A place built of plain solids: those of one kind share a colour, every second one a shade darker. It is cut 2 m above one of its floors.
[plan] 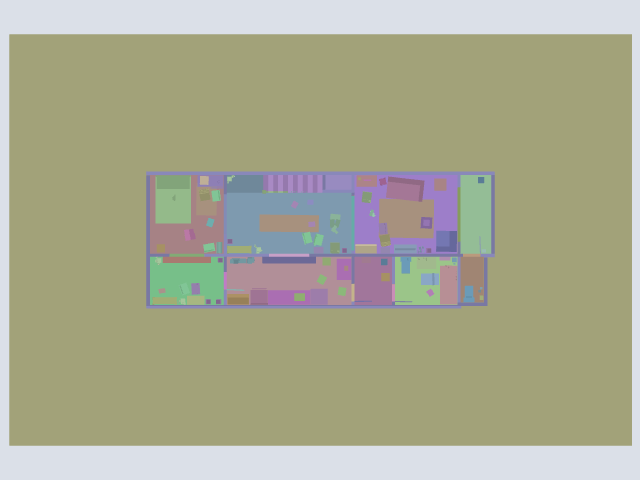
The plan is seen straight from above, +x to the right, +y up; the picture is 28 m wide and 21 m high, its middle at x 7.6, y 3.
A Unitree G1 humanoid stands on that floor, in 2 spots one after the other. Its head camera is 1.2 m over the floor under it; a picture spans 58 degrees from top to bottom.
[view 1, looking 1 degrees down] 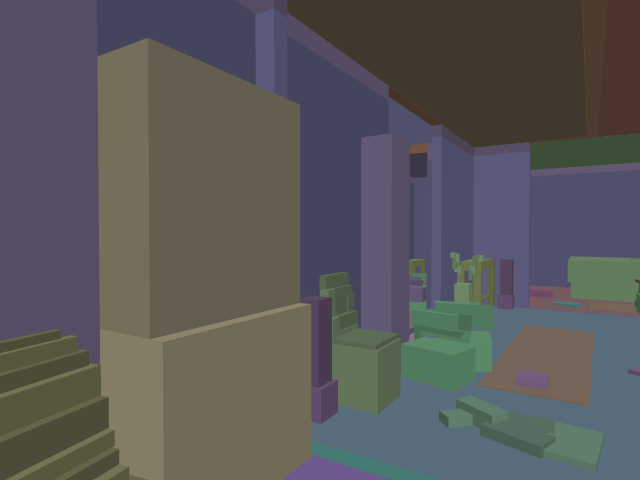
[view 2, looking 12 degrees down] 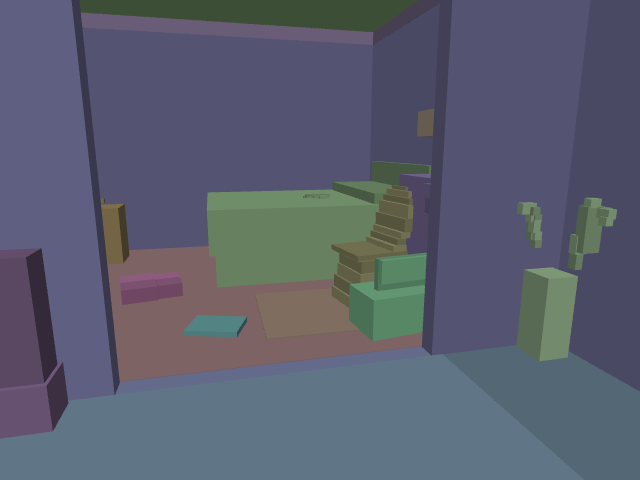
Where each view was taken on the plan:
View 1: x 11.07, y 4.08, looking -148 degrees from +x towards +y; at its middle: wall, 3.16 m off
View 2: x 5.67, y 3.77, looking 166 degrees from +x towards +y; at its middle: double_bed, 3.92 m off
